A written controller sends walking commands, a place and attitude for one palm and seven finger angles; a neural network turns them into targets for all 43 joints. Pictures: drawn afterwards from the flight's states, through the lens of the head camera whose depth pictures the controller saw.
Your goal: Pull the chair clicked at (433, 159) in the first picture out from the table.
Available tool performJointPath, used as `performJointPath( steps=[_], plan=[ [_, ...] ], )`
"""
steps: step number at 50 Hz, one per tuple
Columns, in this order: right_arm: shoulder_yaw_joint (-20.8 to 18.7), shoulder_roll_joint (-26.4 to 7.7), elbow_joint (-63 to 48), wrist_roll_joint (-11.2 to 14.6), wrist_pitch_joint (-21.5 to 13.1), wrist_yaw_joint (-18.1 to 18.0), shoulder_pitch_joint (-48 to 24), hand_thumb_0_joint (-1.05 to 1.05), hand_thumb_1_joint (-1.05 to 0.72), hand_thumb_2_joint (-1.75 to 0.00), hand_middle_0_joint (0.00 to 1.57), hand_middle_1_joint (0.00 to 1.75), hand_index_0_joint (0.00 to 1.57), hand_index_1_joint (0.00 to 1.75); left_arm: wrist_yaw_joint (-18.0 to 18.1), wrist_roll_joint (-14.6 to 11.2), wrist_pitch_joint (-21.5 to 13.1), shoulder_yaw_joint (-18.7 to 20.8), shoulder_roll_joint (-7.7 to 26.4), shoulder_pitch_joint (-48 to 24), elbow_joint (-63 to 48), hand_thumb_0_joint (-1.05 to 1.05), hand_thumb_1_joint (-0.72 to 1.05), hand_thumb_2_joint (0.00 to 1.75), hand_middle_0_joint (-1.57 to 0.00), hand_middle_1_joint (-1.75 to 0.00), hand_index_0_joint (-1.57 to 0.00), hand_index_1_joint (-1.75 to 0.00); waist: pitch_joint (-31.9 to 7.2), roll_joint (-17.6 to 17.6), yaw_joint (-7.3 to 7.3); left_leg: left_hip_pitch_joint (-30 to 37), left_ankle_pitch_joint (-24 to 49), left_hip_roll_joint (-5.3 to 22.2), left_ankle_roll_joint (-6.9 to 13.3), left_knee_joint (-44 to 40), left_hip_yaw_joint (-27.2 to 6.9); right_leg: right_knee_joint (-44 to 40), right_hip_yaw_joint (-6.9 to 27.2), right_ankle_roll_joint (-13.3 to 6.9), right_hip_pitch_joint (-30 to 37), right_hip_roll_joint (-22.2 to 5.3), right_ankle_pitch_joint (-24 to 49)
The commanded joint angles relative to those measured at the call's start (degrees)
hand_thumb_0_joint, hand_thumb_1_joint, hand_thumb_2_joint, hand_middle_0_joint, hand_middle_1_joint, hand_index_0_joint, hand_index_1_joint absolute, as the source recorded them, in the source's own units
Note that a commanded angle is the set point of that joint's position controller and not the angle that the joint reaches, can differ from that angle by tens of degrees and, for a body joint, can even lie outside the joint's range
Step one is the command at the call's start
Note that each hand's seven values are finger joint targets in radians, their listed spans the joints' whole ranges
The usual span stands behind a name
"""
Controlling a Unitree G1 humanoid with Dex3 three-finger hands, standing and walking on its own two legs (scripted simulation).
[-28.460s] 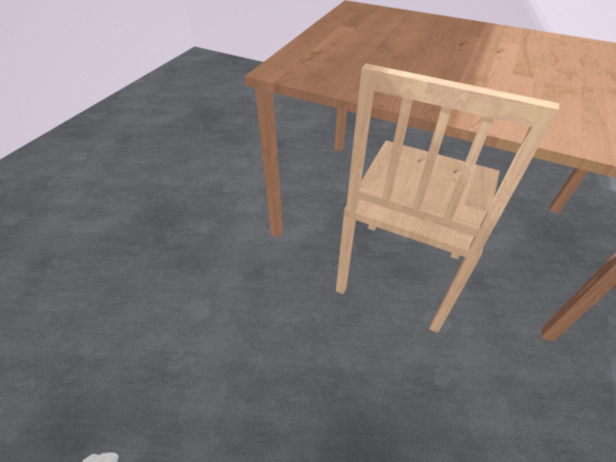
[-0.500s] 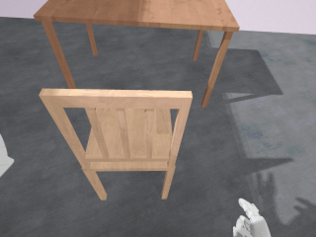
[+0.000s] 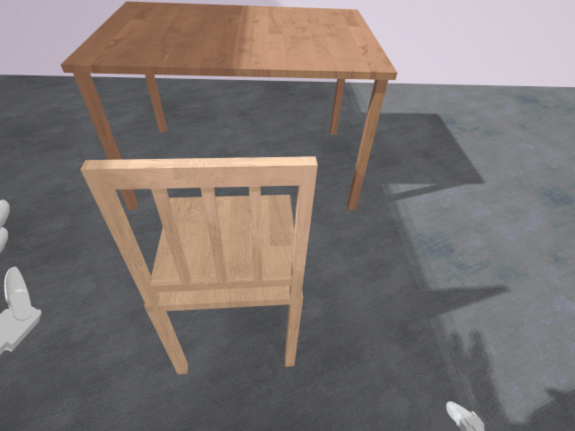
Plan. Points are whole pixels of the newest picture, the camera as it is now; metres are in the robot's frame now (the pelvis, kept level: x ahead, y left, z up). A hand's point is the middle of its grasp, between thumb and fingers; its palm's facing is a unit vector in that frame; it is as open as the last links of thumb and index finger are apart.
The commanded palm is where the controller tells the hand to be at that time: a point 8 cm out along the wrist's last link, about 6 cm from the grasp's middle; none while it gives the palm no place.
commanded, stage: stop stepping back and stand still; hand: left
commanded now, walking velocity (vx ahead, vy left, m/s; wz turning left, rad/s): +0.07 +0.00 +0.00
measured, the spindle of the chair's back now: (215, 238) +0.51 +0.17 -0.08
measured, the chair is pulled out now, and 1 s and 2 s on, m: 0.65 0.65 0.65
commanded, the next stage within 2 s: let the arm hang, fingers relaxed in 0.30 s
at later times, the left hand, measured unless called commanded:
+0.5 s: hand (85, 339) +0.23 +0.27 +0.04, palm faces +0.27 -0.86 -0.43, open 7.4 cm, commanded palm none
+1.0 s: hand out of the picture +0.01 +0.19 -0.17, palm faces +0.06 -0.97 -0.24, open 7.3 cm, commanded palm none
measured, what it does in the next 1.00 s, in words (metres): stands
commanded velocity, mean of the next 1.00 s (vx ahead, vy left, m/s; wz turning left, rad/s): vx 0.00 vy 0.00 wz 0.00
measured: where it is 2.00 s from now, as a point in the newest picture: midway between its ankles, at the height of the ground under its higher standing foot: outside the picture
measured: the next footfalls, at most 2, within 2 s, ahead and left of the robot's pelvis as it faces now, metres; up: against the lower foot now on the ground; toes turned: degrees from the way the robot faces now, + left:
none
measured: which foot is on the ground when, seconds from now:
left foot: down 0.00-1.00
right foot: down 0.00-1.00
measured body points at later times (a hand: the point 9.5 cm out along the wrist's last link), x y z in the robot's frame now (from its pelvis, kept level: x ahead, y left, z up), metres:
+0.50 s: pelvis +0.01 +0.01 +0.00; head +0.01 +0.00 +0.45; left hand +0.21 +0.32 +0.06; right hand +0.17 -0.22 -0.11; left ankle +0.03 +0.13 -0.74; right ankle +0.05 -0.12 -0.74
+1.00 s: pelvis +0.03 +0.00 +0.00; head +0.05 +0.00 +0.45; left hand +0.01 +0.24 -0.15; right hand +0.01 -0.23 -0.15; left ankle +0.03 +0.13 -0.74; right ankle +0.05 -0.12 -0.74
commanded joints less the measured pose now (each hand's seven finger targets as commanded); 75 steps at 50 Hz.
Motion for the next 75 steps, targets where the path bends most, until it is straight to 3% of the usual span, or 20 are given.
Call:
performJointPath(
  steps=[1,4,10,19,20,21,22,26,30,32,36,37,42,50,61,62,68,71,72,75],
  plan=[
    [-2.1,-6.2,-10.7,0.0,-5.1,-0.2,-8.2,0.00,-0.90,-0.90,0.20,0.30,0.20,0.30,1.4,1.2,-5.1,7.2,12.1,-4.0,-16.3,0.00,0.90,0.90,-0.20,-0.30,-0.20,-0.30,1.9,9.8,0.87,-12.4,-16.4,5.2,4.1,-14.9,-8.4,-3.4,4.0,0.0,10.0,-2.3,-7.1],
    [-2.3,-5.9,-10.3,0.2,-5.6,-0.2,-7.3,0.00,-0.90,-0.90,0.20,0.30,0.20,0.30,1.5,1.2,-5.5,8.2,12.0,-1.8,-14.2,0.00,0.90,0.90,-0.20,-0.30,-0.20,-0.30,1.4,8.4,0.94,-12.9,-16.4,4.7,3.5,-13.7,-7.2,-4.7,4.5,-0.1,10.9,-2.3,-7.9],
    [-2.4,-6.0,-9.7,0.1,-5.8,-0.2,-7.0,0.00,-0.90,-0.90,0.20,0.30,0.20,0.30,1.2,0.9,-5.8,7.0,10.5,-2.9,-10.3,0.00,0.90,0.90,-0.20,-0.30,-0.20,-0.30,2.6,1.7,0.50,-7.1,-12.1,3.2,2.2,-9.4,-5.1,-11.5,9.3,-1.3,3.5,-4.2,-12.4],
    [-1.7,-5.3,-10.0,0.0,-6.0,-0.4,-8.2,0.00,-0.90,-0.90,0.20,0.30,0.20,0.30,1.6,0.9,-5.2,6.1,10.4,-5.4,-13.5,0.00,0.90,0.90,-0.20,-0.30,-0.20,-0.30,0.2,3.7,0.92,-6.0,-7.3,4.6,2.3,-13.1,-5.4,-9.4,7.6,-0.7,9.5,-3.4,-1.9],
    [-4.0,-13.3,2.7,-1.4,-5.2,5.3,-8.9,0.00,-0.90,-0.90,0.20,0.30,0.20,0.30,-7.2,5.4,5.1,-17.1,-0.9,-7.9,31.0,0.00,0.90,0.90,-0.20,-0.30,-0.20,-0.30,4.6,3.8,-1.14,-8.7,12.0,4.0,2.2,-3.4,-6.7,2.7,2.8,-1.8,-0.6,-4.4,10.9],
    [-2.9,-7.0,3.5,-1.2,-1.4,5.1,-4.7,0.00,-0.90,-0.90,0.20,0.30,0.20,0.30,-8.5,4.0,9.3,-16.5,-5.7,-5.8,33.0,0.00,0.90,0.90,-0.20,-0.30,-0.20,-0.30,-1.3,3.5,0.35,-4.5,17.0,4.3,1.5,-4.1,-4.7,1.7,3.3,-1.8,0.4,-4.1,9.3],
    [-2.0,-5.2,3.0,-1.7,-0.2,4.8,-3.6,0.00,-0.90,-0.90,0.20,0.30,0.20,0.30,-8.5,3.8,10.2,-17.9,-7.5,-6.9,34.5,0.00,0.90,0.90,-0.20,-0.30,-0.20,-0.30,-2.7,0.8,0.80,-3.8,17.3,5.0,1.9,-4.0,-5.8,1.5,2.5,-1.8,0.9,-4.1,6.9],
    [-1.0,-6.0,2.6,-2.3,3.1,4.4,-2.6,0.00,-0.90,-0.90,0.20,0.30,0.20,0.30,-8.1,3.6,10.4,-19.5,-5.0,-13.1,46.6,0.00,0.90,0.90,-0.20,-0.30,-0.20,-0.30,-4.3,-11.0,1.13,-2.0,19.6,2.7,2.2,-2.0,-6.3,0.8,5.3,-3.6,5.0,-5.7,13.0],
    [0.1,-5.7,6.6,-2.0,4.0,3.9,-2.9,0.00,-0.90,-0.90,0.20,0.30,0.20,0.30,-7.7,2.9,10.9,-21.2,-3.7,-14.5,60.5,0.00,0.90,0.90,-0.20,-0.30,-0.20,-0.30,-3.1,0.8,1.95,0.1,21.7,3.0,1.8,-4.8,-6.1,0.3,5.3,-2.8,6.7,-4.9,11.5],
    [0.5,-5.3,8.8,-1.7,4.4,3.6,-2.4,0.00,-0.90,-0.90,0.20,0.30,0.20,0.30,-7.6,2.7,10.9,-21.9,-3.2,-14.0,66.2,0.00,0.90,0.90,-0.20,-0.30,-0.20,-0.30,-0.4,3.2,2.25,-0.3,17.6,2.9,1.9,-5.8,-5.8,-1.9,5.6,-2.7,6.4,-4.5,9.1],
    [0.5,-2.1,12.2,-2.0,4.8,3.2,1.2,0.00,-0.90,-0.90,0.20,0.30,0.20,0.30,-7.2,2.5,10.6,-21.4,-5.9,-12.2,72.5,0.00,0.90,0.90,-0.20,-0.30,-0.20,-0.30,-1.9,11.8,1.88,-0.4,11.2,2.8,1.6,-7.0,-5.2,-3.7,4.7,-3.0,8.2,-4.6,6.4],
    [0.3,-1.4,12.7,-2.0,5.1,3.0,1.9,0.00,-0.90,-0.90,0.20,0.30,0.20,0.30,-7.3,2.5,10.7,-21.7,-6.2,-12.7,73.3,0.00,0.90,0.90,-0.20,-0.30,-0.20,-0.30,0.2,8.8,1.94,-1.2,9.4,3.1,2.0,-7.5,-5.7,-4.6,4.2,-3.0,7.5,-4.1,5.9],
    [0.3,-2.0,15.7,-1.7,5.2,3.0,5.5,0.00,-0.90,-0.90,0.20,0.30,0.20,0.30,-7.6,2.1,10.7,-22.6,-6.2,-13.1,78.1,0.00,0.90,0.90,-0.20,-0.30,-0.20,-0.30,3.0,3.8,1.87,-2.9,5.6,3.6,2.5,-9.6,-6.4,-5.5,3.7,-3.2,7.0,-4.3,3.2],
    [0.9,-0.8,19.3,-1.5,5.0,2.8,8.8,0.00,-0.90,-0.90,0.20,0.30,0.20,0.30,-7.3,1.8,10.4,-23.1,-6.8,-11.2,82.2,0.00,0.90,0.90,-0.20,-0.30,-0.20,-0.30,3.8,-1.3,1.82,-1.5,8.0,3.1,2.3,-8.4,-4.9,-5.8,4.6,-3.6,6.0,-5.3,3.6],
    [0.9,1.8,21.4,-1.7,5.4,2.8,9.6,0.00,-0.90,-0.90,0.20,0.30,0.20,0.30,-6.8,2.0,10.3,-22.8,-8.4,-10.0,83.3,0.00,0.90,0.90,-0.20,-0.30,-0.20,-0.30,6.1,-0.9,1.67,-1.5,4.4,2.3,1.9,-7.7,-3.4,-7.2,5.4,-3.8,2.8,-5.3,-1.3],
    [0.9,2.0,21.6,-1.6,5.5,2.6,9.2,0.00,-0.90,-0.90,0.20,0.30,0.20,0.30,-6.8,2.0,10.4,-23.0,-8.5,-10.5,83.4,0.00,0.90,0.90,-0.20,-0.30,-0.20,-0.30,8.3,0.3,1.66,-2.0,4.0,2.5,2.0,-8.3,-3.7,-7.5,5.3,-3.9,1.7,-4.8,-1.4],
    [0.9,2.7,21.7,-1.7,5.3,2.5,9.2,0.00,-0.90,-0.90,0.20,0.30,0.20,0.30,-6.8,2.1,10.4,-22.7,-9.1,-9.8,83.6,0.00,0.90,0.90,-0.20,-0.30,-0.20,-0.30,7.5,2.2,1.94,-2.7,4.3,2.7,2.0,-8.3,-3.7,-7.0,5.4,-3.9,2.8,-4.9,-0.4],
    [0.9,2.7,21.6,-1.7,5.4,2.6,9.6,0.00,-0.90,-0.90,0.20,0.30,0.20,0.30,-6.9,2.0,10.3,-22.6,-9.0,-9.9,83.4,0.00,0.90,0.90,-0.20,-0.30,-0.20,-0.30,5.6,0.0,1.77,-1.6,4.2,2.3,1.8,-7.4,-3.2,-7.4,5.7,-4.0,3.3,-5.2,-1.2],
    [0.8,2.9,21.5,-1.7,5.5,2.5,9.6,0.00,-0.90,-0.90,0.20,0.30,0.20,0.30,-6.9,2.0,10.3,-22.6,-9.1,-10.2,83.4,0.00,0.90,0.90,-0.20,-0.30,-0.20,-0.30,7.1,-0.5,1.75,-2.1,4.1,2.4,1.9,-7.7,-3.2,-7.9,5.3,-4.1,2.8,-4.9,-1.4],
    [0.9,2.7,21.6,-1.7,5.3,2.5,10.1,0.00,-0.90,-0.90,0.20,0.30,0.20,0.30,-6.9,2.0,10.2,-22.5,-9.1,-10.0,83.2,0.00,0.90,0.90,-0.20,-0.30,-0.20,-0.30,4.6,0.5,1.64,-1.0,6.0,2.6,1.7,-7.2,-3.4,-7.1,5.5,-4.1,3.9,-5.2,0.3]
  ],
)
